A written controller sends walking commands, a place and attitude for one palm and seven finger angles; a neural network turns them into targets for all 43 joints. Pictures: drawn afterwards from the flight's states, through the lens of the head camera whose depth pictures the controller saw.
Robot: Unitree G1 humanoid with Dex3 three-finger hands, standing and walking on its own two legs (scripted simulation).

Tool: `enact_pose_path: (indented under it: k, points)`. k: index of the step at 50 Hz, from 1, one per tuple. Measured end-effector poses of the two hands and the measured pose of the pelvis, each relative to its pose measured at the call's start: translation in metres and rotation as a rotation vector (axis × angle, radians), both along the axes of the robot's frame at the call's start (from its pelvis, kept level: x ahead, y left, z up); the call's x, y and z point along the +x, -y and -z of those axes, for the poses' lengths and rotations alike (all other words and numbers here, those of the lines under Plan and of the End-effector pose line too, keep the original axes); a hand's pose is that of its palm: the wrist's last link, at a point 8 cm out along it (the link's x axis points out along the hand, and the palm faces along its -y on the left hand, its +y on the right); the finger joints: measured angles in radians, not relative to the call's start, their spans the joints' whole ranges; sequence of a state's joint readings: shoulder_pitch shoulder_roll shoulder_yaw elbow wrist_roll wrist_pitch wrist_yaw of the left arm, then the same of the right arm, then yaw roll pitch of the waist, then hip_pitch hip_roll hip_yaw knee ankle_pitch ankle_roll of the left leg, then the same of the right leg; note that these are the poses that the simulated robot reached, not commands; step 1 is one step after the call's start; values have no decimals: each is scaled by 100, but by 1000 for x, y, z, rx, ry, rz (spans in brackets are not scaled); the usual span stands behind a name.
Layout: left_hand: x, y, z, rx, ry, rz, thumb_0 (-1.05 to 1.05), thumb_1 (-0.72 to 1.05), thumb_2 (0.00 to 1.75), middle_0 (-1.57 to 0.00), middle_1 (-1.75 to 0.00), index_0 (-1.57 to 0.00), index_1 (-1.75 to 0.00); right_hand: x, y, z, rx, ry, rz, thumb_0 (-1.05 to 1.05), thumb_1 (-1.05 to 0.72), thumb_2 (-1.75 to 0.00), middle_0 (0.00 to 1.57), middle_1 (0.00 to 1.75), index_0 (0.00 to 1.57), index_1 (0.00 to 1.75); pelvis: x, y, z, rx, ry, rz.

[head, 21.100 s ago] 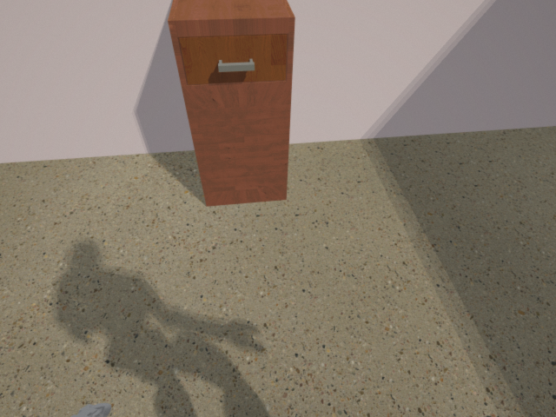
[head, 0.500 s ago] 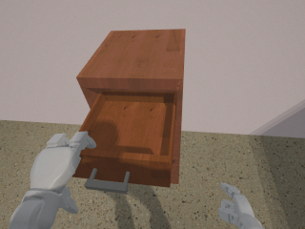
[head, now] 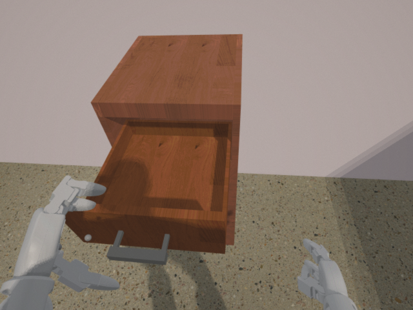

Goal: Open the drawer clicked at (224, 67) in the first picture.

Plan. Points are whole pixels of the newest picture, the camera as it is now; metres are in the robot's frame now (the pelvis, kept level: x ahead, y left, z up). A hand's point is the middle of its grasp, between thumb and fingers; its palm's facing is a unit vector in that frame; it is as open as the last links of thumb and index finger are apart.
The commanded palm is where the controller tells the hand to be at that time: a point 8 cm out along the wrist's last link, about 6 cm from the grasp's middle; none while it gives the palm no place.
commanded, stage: draw the hand back to the body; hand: left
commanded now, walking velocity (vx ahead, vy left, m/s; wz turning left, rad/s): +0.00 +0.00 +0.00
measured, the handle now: (140, 246) +0.24 +0.19 -0.04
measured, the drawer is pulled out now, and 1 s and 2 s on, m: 0.30 0.30 0.30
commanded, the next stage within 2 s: step back with the hand held close in 0.88 s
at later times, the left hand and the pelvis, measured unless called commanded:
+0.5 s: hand (78, 215) +0.21 +0.22 +0.15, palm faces +0.35 -0.83 -0.44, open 10.2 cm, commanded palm +0.16 +0.27 +0.18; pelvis +0.03 -0.01 +0.00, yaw +0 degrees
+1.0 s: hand (71, 219) +0.20 +0.23 +0.16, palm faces +0.39 -0.82 -0.42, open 7.5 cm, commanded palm +0.15 +0.27 +0.18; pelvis +0.02 -0.01 +0.01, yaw +0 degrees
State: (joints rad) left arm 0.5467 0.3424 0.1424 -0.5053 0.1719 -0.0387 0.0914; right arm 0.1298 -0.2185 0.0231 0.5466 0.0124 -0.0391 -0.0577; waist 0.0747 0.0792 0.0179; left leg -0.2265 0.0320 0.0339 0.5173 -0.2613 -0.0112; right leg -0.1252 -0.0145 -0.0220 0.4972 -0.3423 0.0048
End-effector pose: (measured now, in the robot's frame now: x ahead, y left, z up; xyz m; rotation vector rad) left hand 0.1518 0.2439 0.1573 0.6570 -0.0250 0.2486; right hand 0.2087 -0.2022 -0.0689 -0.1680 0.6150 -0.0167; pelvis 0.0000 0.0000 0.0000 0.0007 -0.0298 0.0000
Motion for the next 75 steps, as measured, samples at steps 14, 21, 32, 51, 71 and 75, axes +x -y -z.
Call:
enact_pose_path:
  k: [14, 21, 32, 51, 71, 75]
  points:
    - [20, -6, -15, -205, 157, -12, -1, -9, 48, -29, -94, -28, -94, -17, 17, 5, -32, -26, 57, 1, -90, -90, 20, 30, 20, 30, 20, 7, -4, 2, 1, 6]
    - [19, -10, -16, -173, 117, -41, -1, 14, 58, -27, -79, -26, -78, -6, 26, 6, -31, -33, 79, 1, -90, -90, 20, 30, 20, 30, 25, 8, -4, 3, -12, 7]
    - [11, -22, -17, -167, 125, -117, 0, 52, 74, -24, -54, -24, -54, 12, 23, 1, -22, -7, 63, 1, -90, -90, 20, 30, 20, 30, 25, 11, -5, 4, -8, -2]
    - [5, -20, -20, -169, 135, -107, 1, 88, 90, -21, -31, -21, -31, -3, 19, 4, -12, -28, 49, 1, -90, -90, 20, 30, 20, 30, 17, 13, -5, 1, 2, -7]
    - [-9, -36, -22, -55, 89, 57, 1, 89, 90, -22, -30, -21, -30, -58, 29, 2, -93, -132, 165, 1, -90, -90, 20, 29, 20, 30, -24, -9, -1, -8, -74, 11]
    - [-25, -38, -25, -57, 131, 46, 1, 89, 90, -22, -30, -21, -30, -67, 20, 3, -82, -111, 140, 1, -90, -90, 20, 30, 20, 30, -37, -10, 2, -12, -74, 5]
